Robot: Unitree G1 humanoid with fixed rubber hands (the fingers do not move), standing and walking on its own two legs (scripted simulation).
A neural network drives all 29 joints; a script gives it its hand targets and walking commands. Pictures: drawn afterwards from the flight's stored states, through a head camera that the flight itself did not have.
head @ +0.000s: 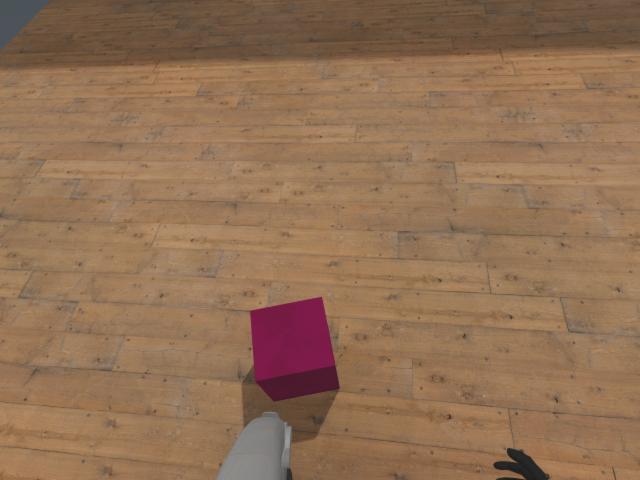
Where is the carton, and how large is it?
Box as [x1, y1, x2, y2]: [250, 297, 339, 401]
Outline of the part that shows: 321,297 250,311 255,381 274,401 339,388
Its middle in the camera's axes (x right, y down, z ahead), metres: -0.06 +0.32 +1.15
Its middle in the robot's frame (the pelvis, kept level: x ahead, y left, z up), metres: +0.47 +0.15 -0.66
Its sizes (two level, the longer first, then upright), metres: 0.210 0.200 0.250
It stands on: the floor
